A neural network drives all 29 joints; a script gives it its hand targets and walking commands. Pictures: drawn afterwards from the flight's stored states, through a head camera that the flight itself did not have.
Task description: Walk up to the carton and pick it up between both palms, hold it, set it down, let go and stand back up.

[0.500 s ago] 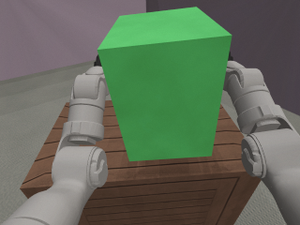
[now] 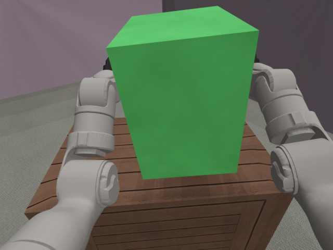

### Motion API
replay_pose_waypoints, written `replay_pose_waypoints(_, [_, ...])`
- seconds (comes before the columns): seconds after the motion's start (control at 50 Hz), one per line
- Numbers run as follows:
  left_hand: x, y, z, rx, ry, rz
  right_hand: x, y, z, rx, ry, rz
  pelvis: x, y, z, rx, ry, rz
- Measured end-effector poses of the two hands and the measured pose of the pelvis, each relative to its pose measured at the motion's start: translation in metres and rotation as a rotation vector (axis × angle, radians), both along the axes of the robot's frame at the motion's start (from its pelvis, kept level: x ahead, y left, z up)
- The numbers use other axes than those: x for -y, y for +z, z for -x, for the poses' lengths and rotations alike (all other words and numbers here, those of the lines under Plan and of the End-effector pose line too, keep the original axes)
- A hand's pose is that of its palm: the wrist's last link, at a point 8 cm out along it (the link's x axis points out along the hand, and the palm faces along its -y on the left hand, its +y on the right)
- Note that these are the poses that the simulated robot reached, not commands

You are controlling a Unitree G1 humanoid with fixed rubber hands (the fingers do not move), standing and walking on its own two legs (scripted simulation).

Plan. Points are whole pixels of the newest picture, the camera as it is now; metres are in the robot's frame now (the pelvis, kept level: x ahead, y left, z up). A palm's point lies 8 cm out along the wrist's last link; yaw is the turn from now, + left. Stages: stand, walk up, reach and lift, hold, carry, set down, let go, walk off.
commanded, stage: hold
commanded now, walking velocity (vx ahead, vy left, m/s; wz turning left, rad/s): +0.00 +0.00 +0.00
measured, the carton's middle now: (181, 90) +0.39 -0.01 +0.27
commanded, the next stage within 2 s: none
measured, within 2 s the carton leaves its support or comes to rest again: neither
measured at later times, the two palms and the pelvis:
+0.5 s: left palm (110, 78) +0.37 +0.15 +0.31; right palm (249, 73) +0.38 -0.16 +0.32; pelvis +0.00 +0.00 +0.00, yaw +0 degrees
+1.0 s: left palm (109, 76) +0.36 +0.15 +0.32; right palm (250, 71) +0.37 -0.16 +0.32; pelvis +0.00 +0.00 +0.00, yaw +0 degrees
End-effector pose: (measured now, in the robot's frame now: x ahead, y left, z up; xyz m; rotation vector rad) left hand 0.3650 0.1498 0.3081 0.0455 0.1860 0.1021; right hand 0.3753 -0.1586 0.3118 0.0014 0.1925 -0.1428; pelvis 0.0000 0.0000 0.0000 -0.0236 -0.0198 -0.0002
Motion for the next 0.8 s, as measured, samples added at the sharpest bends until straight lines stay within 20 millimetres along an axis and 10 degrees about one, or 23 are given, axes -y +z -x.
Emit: replay_pose_waypoints(0.8, [-0.002,0.013,0.005,0.003,0.001,-0.006,-0.002,0.01,0.005,-0.005,0.004,0.002,0.0,0.0,0.0,0.0,0.0,0.0])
